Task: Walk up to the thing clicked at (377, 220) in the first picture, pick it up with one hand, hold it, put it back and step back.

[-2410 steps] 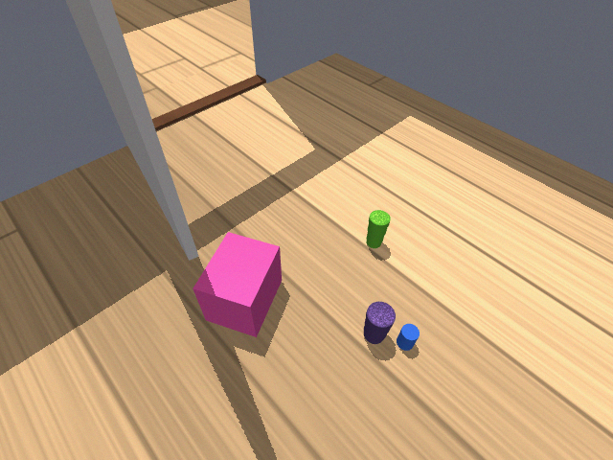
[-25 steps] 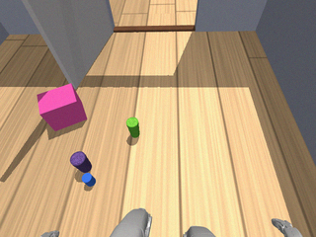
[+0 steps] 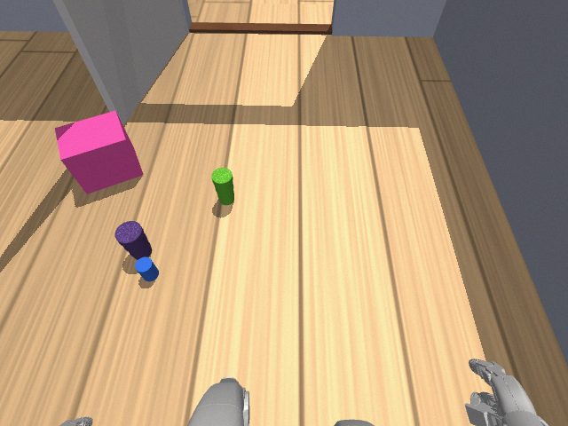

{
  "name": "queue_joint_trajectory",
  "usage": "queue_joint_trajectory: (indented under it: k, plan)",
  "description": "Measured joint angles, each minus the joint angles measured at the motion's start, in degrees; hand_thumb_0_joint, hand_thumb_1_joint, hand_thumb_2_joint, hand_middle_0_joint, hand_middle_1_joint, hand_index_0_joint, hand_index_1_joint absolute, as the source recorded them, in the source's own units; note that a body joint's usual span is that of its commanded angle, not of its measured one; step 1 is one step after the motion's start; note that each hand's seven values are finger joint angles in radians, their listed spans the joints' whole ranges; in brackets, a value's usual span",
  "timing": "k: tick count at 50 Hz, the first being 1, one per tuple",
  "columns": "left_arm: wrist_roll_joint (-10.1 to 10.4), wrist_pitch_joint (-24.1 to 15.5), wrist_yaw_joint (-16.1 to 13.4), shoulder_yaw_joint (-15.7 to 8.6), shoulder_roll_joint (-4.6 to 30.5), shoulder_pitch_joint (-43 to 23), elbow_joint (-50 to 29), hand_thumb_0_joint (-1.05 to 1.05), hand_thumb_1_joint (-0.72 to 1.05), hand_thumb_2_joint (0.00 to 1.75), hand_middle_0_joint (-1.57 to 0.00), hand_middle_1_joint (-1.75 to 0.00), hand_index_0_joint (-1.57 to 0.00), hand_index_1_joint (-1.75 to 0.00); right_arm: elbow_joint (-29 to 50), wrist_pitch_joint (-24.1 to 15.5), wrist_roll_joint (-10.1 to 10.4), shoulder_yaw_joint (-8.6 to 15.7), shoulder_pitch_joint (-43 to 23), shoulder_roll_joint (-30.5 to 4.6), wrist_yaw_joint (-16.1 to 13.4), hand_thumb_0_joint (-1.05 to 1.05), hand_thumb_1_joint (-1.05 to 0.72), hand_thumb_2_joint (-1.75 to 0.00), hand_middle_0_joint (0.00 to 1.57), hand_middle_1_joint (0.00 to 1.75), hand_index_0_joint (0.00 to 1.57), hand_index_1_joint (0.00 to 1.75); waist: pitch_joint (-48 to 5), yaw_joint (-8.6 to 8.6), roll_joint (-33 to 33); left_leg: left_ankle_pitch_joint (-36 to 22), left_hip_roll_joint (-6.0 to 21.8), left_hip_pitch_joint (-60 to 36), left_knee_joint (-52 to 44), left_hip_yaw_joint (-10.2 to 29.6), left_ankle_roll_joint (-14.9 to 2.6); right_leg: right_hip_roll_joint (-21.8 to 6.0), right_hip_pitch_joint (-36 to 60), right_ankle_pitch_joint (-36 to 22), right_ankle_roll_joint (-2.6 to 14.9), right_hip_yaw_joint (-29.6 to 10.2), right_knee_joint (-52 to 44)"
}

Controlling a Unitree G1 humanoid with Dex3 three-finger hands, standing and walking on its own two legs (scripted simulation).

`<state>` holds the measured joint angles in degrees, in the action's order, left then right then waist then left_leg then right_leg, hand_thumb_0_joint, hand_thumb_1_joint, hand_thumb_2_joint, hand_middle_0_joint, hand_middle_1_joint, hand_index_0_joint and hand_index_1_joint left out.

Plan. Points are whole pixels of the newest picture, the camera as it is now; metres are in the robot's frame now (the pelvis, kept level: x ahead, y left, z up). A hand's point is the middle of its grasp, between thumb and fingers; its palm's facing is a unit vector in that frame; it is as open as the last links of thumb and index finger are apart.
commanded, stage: step back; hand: left
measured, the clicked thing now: (224, 188) +0.99 +0.28 -0.67
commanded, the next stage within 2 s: stand in 1.16 s
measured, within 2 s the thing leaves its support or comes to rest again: neither
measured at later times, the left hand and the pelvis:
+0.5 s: hand out of the picture -0.01 +0.27 -0.13, palm faces +0.08 -0.91 -0.40, open 7.4 cm; pelvis -0.05 -0.02 +0.01, yaw +5 degrees
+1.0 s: hand out of the picture +0.01 +0.28 -0.14, palm faces +0.10 -0.92 -0.37, open 7.4 cm; pelvis -0.02 +0.00 +0.01, yaw +6 degrees
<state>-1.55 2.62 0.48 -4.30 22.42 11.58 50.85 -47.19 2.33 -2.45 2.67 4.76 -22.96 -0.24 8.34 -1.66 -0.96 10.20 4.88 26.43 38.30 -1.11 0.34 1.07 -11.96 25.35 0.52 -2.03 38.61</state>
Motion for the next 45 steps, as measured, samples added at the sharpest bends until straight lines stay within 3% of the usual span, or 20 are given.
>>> queue_joint_trajectory:
  k: [1, 3, 5, 7, 10, 14, 16, 17, 20, 23, 25, 27, 29, 31, 34, 38, 41, 43, 45]
  plan:
    - [-0.44, -0.27, -0.01, -0.03, -0.83, 0.20, 0.96, 0.00, 0.90, 0.90, -0.20, -0.30, -0.20, -0.30, -0.32, 0.26, 0.15, 0.34, -0.28, -0.65, -0.06, 0.01, -0.90, -0.90, 0.20, 0.30, 0.21, 0.30, 0.42, 0.55, -1.89, 2.58, 0.39, 0.95, 1.84, 1.98, -0.49, 1.15, 0.18, -0.83, 0.03, 1.12, -0.23]
    - [-1.11, -0.25, 0.23, 0.26, -1.25, 1.74, 1.68, 0.00, 0.90, 0.90, -0.21, -0.30, -0.20, -0.30, -1.55, 0.95, 0.49, 0.89, 0.91, -0.43, -0.50, 0.01, -0.90, -0.90, 0.20, 0.30, 0.21, 0.30, -1.05, -0.25, -1.29, 12.27, -3.41, 2.84, 7.76, 5.58, -0.17, 0.33, -1.51, -1.04, 0.65, 0.83, 1.30]
    - [-1.18, -0.43, 0.02, 0.47, -1.61, 3.04, 2.25, 0.00, 0.90, 0.90, -0.21, -0.30, -0.20, -0.30, -2.75, 1.05, 0.95, 0.88, 2.48, -0.59, -0.52, 0.01, -0.90, -0.90, 0.20, 0.30, 0.20, 0.30, -2.04, -0.94, -0.41, 14.22, -7.04, 3.83, 15.58, 7.77, -0.01, -1.02, -2.02, -2.04, 0.83, 0.29, 0.81]
    - [-1.35, -0.86, -0.21, 0.49, -1.96, 3.67, 2.60, 0.00, 0.90, 0.90, -0.21, -0.30, -0.21, -0.30, -3.80, 0.61, 1.16, 0.89, 4.05, -0.97, -0.45, 0.01, -0.90, -0.90, 0.20, 0.30, 0.20, 0.30, -2.55, -0.82, -0.49, 13.87, -8.53, 3.29, 19.36, 8.10, 0.00, -1.84, -2.17, -3.29, 0.52, 0.71, -0.28]
    - [-1.64, -1.84, -0.16, 0.43, -1.73, 3.91, 2.33, 0.00, 0.90, 0.90, -0.21, -0.30, -0.21, -0.30, -5.55, 0.21, 0.84, 0.97, 6.39, -1.12, 0.05, 0.01, -0.90, -0.90, 0.20, 0.30, 0.20, 0.30, -3.17, -0.64, -0.86, 14.68, -7.92, -0.59, 17.03, 6.68, 0.46, -2.37, -2.71, -4.10, 0.56, 1.98, -0.76]
    - [-1.40, -2.58, -0.02, 0.32, -0.58, 3.01, 1.67, 0.00, 0.90, 0.90, -0.21, -0.30, -0.21, -0.30, -8.40, -0.20, 0.35, 1.08, 8.54, -0.32, 0.96, 0.01, -0.90, -0.90, 0.20, 0.30, 0.20, 0.30, -3.75, -0.27, -0.69, 16.62, -5.91, -8.91, 3.05, 3.65, 0.42, -3.28, -3.67, -3.72, 0.42, 4.44, 0.45]
    - [-1.07, -2.35, -0.10, 0.40, 0.35, 2.21, 1.71, 0.00, 0.90, 0.90, -0.21, -0.30, -0.21, -0.30, -9.75, -0.86, 0.17, 1.21, 8.23, 1.08, 1.05, 0.01, -0.90, -0.90, 0.20, 0.30, 0.20, 0.30, -2.76, -0.44, 1.57, 8.46, -7.24, -12.23, -3.59, 2.32, -0.04, -5.07, -3.98, -3.13, -0.21, 3.92, 2.17]
    - [-0.80, -2.20, -0.16, 0.51, 0.55, 2.10, 2.05, 0.00, 0.90, 0.90, -0.21, -0.30, -0.21, -0.30, -9.99, -1.25, 0.08, 1.15, 8.06, 1.73, 1.15, 0.01, -0.90, -0.90, 0.20, 0.30, 0.20, 0.30, -2.59, -0.61, 2.51, 7.15, -7.77, -12.75, -4.33, 1.69, -0.20, -5.48, -4.11, -2.97, -0.06, 3.09, 2.62]
    - [-0.21, -1.76, 0.02, 0.80, 0.50, 1.89, 3.91, 0.00, 0.90, 0.90, -0.21, -0.30, -0.20, -0.30, -9.56, -2.25, 0.05, 0.81, 8.22, 2.68, 1.82, 0.01, -0.90, -0.90, 0.20, 0.30, 0.20, 0.30, -3.90, 0.27, 2.19, 7.66, -6.88, -12.40, -4.02, 1.80, -1.53, -3.44, -5.53, 3.10, 0.90, 2.20, 7.03]
    - [-0.02, -2.33, 0.37, 0.71, 0.59, 1.68, 4.62, 0.00, 0.90, 0.90, -0.21, -0.30, -0.20, -0.30, -9.08, -2.88, -0.08, 0.44, 8.03, 3.28, 1.98, 0.01, -0.90, -0.90, 0.20, 0.30, 0.21, 0.30, -4.60, 1.00, 1.95, 7.45, -5.75, -12.70, -4.73, 1.97, -1.39, -2.56, -5.80, 3.91, 1.30, 2.69, 7.06]
    - [-0.06, -3.16, 0.48, 0.56, 0.41, 1.38, 4.91, 0.00, 0.90, 0.90, -0.21, -0.30, -0.20, -0.30, -8.89, -2.72, 0.01, 0.39, 7.72, 3.11, 2.11, 0.01, -0.90, -0.90, 0.20, 0.30, 0.21, 0.30, -4.76, 1.37, 1.38, 7.72, -4.91, -12.52, -4.11, 2.27, -0.52, -2.18, -4.01, 1.35, 1.41, 3.53, 1.21]
    - [-0.42, -4.15, 0.19, 0.43, -0.32, 0.76, 5.22, 0.00, 0.90, 0.90, -0.21, -0.30, -0.20, -0.30, -8.88, -2.09, 0.49, 0.46, 7.43, 2.46, 1.94, 0.01, -0.90, -0.90, 0.20, 0.30, 0.21, 0.30, -4.48, 1.55, -0.44, 9.23, -3.41, -11.69, -1.30, 3.40, 0.00, -0.80, -2.13, -6.76, 1.29, 4.90, -3.24]
    - [-0.96, -4.96, 0.04, 0.50, -0.89, 0.69, 4.96, 0.00, 0.90, 0.90, -0.21, -0.30, -0.20, -0.30, -9.38, -1.29, 0.60, 0.54, 7.39, 2.29, 1.31, 0.01, -0.90, -0.90, 0.20, 0.30, 0.21, 0.30, -5.02, 1.15, -0.89, 15.07, -4.79, -9.07, 5.13, 5.86, -0.75, -0.57, -2.09, -6.85, 1.49, 5.57, -2.97]
    - [-0.83, -5.34, -0.03, 0.63, -1.45, 0.78, 4.64, 0.00, 0.90, 0.90, -0.21, -0.30, -0.20, -0.30, -9.72, -1.15, 0.69, 0.61, 7.18, 1.93, 1.02, 0.01, -0.90, -0.90, 0.20, 0.30, 0.20, 0.30, -4.89, 0.48, -0.61, 16.89, -6.34, -6.40, 11.28, 6.39, -0.92, -1.18, -1.29, -6.57, 1.76, 5.51, -3.79]
    - [-0.68, -5.73, -0.17, 1.06, -2.18, 1.02, 4.60, 0.00, 0.90, 0.90, -0.21, -0.30, -0.21, -0.30, -9.78, -1.82, 0.67, 0.93, 6.95, 0.84, 1.14, 0.01, -0.90, -0.90, 0.20, 0.30, 0.20, 0.30, -4.30, 0.14, -1.11, 14.83, -5.82, -3.98, 12.67, 5.89, -0.56, -1.72, 0.39, -7.25, 1.30, 5.90, -6.17]
    - [-0.41, -5.49, -0.30, 1.54, -1.84, 0.89, 4.83, 0.00, 0.90, 0.90, -0.21, -0.30, -0.21, -0.30, -10.09, -2.10, 0.57, 1.13, 6.05, 0.19, 1.35, 0.01, -0.90, -0.90, 0.20, 0.30, 0.20, 0.30, -3.23, 0.04, -0.79, 11.95, -3.65, -5.08, 3.96, 3.19, -0.29, -2.72, 0.98, -6.33, 0.44, 6.31, -5.76]
    - [0.23, -4.52, -0.49, 1.92, -1.14, 0.39, 4.80, 0.00, 0.90, 0.90, -0.21, -0.30, -0.21, -0.30, -10.51, -2.46, 0.55, 1.20, 4.74, 0.38, 1.08, 0.01, -0.90, -0.90, 0.20, 0.30, 0.20, 0.30, -2.22, 0.24, 0.07, 2.14, -3.49, -8.22, -4.83, 0.95, -0.41, -3.83, -0.03, -3.84, -0.57, 6.30, -1.96]
    - [0.82, -3.62, -0.73, 2.13, -0.67, -0.38, 5.08, 0.00, 0.90, 0.90, -0.21, -0.30, -0.21, -0.30, -10.93, -2.63, 0.48, 1.02, 3.34, 1.30, 0.78, 0.01, -0.90, -0.90, 0.20, 0.30, 0.20, 0.30, -1.39, -0.21, 1.63, 2.04, -4.27, -8.29, -3.96, -0.29, -0.13, -4.77, -0.95, -2.82, -0.80, 4.84, 0.49]
    - [1.18, -2.87, -0.85, 2.32, -0.50, -1.03, 5.81, 0.00, 0.90, 0.90, -0.21, -0.30, -0.20, -0.30, -11.02, -2.59, 0.75, 0.43, 2.12, 2.09, 0.88, 0.01, -0.90, -0.90, 0.20, 0.30, 0.20, 0.30, -1.62, -0.16, 1.73, 3.58, -3.77, -7.64, -2.65, -0.56, -0.41, -3.72, -1.50, -0.24, 0.04, 3.55, 1.33]
